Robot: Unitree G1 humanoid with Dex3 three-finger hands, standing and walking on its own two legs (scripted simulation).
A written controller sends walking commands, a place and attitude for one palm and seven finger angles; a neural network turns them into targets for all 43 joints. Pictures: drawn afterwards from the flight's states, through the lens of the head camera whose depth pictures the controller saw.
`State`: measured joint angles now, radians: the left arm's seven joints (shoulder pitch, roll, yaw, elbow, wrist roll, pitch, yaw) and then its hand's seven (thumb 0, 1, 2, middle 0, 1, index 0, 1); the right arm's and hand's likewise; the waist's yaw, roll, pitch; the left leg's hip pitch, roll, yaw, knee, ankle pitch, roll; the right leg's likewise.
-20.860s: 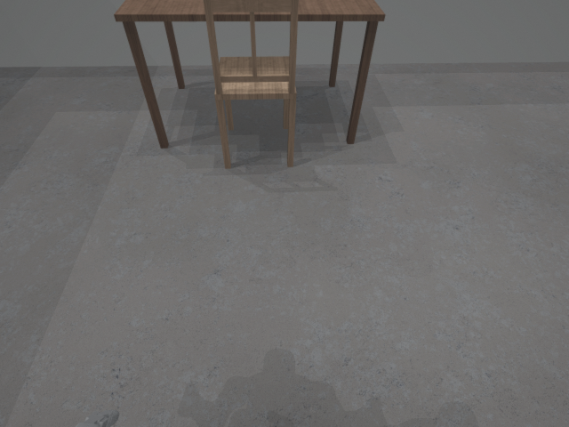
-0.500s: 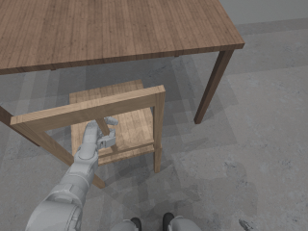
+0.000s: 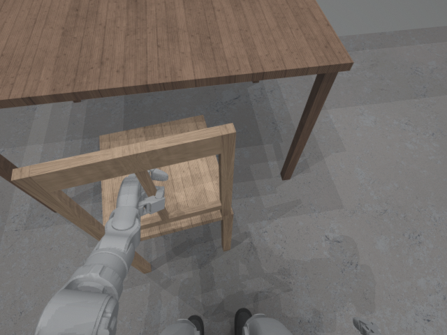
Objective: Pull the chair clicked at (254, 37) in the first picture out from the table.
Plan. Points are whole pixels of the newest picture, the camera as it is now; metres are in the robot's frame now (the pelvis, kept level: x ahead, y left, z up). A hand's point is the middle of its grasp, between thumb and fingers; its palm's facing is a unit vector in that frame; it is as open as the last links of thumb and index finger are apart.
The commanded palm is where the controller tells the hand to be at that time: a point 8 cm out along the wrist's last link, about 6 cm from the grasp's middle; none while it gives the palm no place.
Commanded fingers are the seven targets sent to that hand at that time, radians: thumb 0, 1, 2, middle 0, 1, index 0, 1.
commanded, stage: step backward, pulling the chair out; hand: left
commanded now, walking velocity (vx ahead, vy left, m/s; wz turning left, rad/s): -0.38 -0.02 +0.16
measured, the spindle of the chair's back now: (154, 196) +0.41 +0.15 -0.10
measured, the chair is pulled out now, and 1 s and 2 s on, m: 0.12 0.13 0.13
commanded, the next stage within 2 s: stop walking, hand still on the chair in 0.22 s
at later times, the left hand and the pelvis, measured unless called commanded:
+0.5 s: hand (159, 200) +0.38 +0.12 -0.06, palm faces -0.04 -0.98 -0.19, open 5.2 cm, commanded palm +0.36 +0.18 -0.04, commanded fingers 0.00 0.90 0.90 -0.50 -1.45 -0.50 -1.45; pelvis +0.01 +0.01 +0.00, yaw -1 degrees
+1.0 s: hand (159, 199) +0.38 +0.12 -0.06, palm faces -0.04 -0.99 -0.16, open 5.3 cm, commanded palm +0.36 +0.18 -0.04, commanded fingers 0.00 0.90 0.90 -0.50 -1.45 -0.50 -1.45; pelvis +0.08 +0.01 +0.01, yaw +0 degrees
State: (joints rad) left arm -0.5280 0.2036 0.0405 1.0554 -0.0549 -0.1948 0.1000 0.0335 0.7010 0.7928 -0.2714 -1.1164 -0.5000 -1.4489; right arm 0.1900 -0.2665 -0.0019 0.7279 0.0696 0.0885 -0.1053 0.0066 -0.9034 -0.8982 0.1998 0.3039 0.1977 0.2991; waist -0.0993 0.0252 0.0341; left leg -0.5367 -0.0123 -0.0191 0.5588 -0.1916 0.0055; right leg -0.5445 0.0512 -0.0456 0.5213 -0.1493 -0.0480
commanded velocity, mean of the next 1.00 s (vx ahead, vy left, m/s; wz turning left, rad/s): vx -0.11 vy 0.00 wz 0.05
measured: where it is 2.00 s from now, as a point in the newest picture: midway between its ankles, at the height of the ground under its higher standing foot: outside the picture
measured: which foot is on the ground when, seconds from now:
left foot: down 0.00-1.00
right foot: down 0.00-1.00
